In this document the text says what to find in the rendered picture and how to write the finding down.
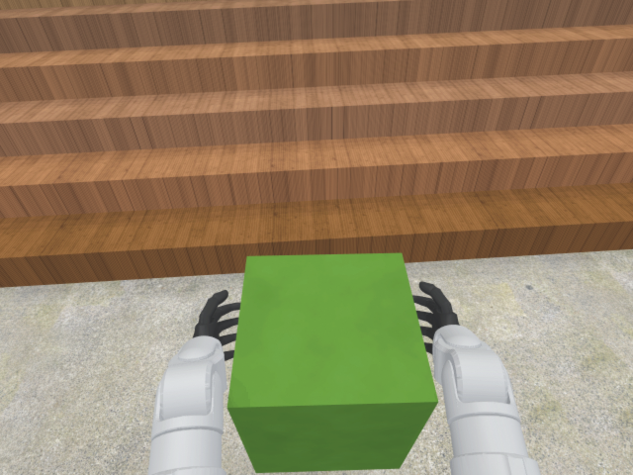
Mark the carton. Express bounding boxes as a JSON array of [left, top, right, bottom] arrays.
[[227, 253, 438, 473]]

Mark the robot left forearm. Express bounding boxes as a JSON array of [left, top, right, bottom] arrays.
[[147, 335, 227, 475]]

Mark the robot left hand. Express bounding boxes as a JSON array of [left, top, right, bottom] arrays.
[[193, 290, 240, 361]]

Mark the robot right hand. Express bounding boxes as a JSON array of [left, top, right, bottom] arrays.
[[412, 281, 460, 354]]

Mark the robot right forearm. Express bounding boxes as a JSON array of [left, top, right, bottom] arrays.
[[432, 325, 541, 475]]

